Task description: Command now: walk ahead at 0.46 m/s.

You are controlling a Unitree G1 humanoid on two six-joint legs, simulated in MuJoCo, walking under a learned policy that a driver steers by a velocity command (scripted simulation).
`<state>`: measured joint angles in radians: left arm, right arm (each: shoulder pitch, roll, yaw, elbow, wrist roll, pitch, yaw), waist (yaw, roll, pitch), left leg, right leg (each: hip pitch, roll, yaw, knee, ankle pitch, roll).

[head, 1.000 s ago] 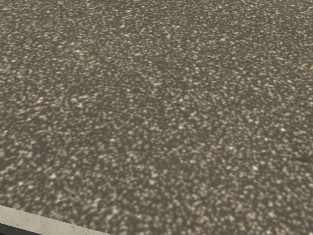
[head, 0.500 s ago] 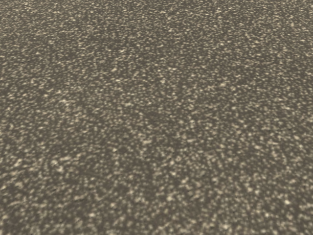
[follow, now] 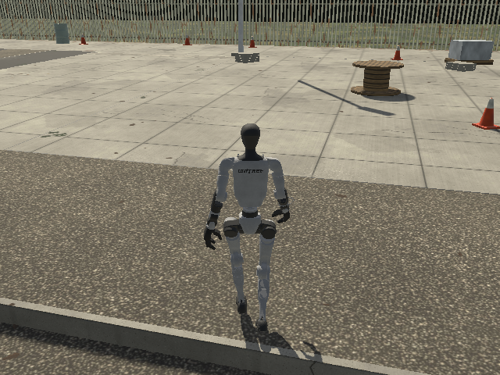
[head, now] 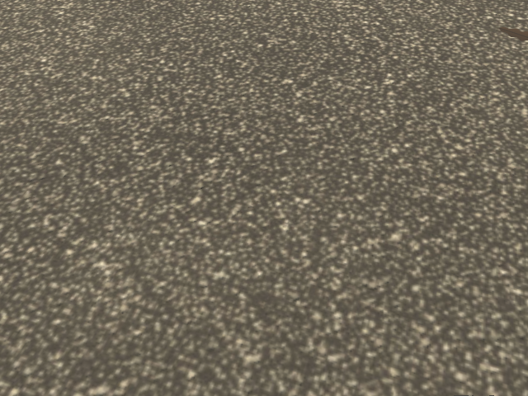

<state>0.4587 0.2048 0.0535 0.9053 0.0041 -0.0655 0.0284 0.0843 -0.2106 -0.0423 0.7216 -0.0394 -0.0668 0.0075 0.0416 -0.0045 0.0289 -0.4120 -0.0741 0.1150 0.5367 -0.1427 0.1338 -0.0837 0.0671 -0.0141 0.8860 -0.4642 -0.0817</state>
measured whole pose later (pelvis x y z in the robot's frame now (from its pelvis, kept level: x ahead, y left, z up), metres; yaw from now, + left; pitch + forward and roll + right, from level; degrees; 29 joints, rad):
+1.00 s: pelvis +0.21 -0.02 +0.02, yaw +1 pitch -1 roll +0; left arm 0.28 0.18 0.03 1.03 0.01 -0.01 0.03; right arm 0.35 -0.16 -0.01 1.05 -0.01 -0.01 -0.04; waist 0.01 0.00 0.01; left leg -0.11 -0.02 -0.01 0.41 -0.27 0.01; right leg -0.25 0.02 -0.04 0.40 -0.12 -0.04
